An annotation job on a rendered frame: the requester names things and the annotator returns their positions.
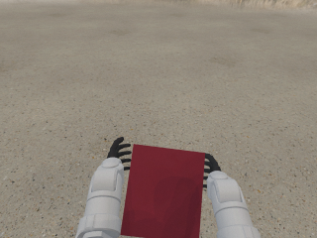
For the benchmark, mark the right robot hand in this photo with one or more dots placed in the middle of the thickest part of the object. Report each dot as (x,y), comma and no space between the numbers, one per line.
(212,164)

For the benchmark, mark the left robot hand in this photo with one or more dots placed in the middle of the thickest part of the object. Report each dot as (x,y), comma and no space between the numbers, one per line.
(114,151)

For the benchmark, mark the carton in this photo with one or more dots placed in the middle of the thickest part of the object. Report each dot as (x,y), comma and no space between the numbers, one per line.
(164,193)

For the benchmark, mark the robot right forearm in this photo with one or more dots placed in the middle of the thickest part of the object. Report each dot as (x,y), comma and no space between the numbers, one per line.
(229,206)

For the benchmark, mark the robot left forearm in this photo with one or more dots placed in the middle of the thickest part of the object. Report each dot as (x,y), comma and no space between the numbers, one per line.
(101,215)

